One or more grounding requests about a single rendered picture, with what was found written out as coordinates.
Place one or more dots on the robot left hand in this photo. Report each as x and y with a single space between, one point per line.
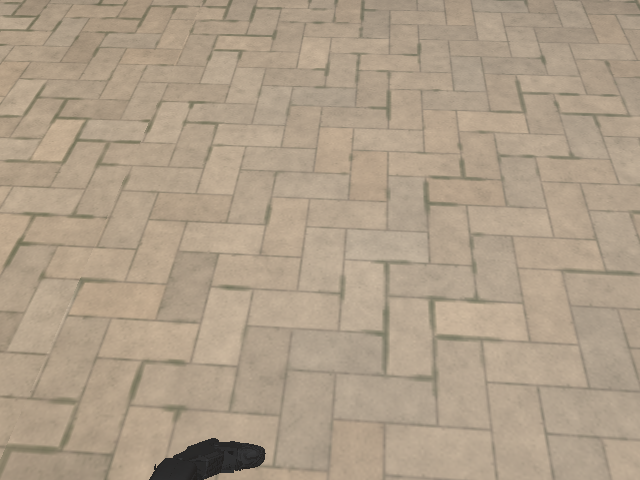
208 458

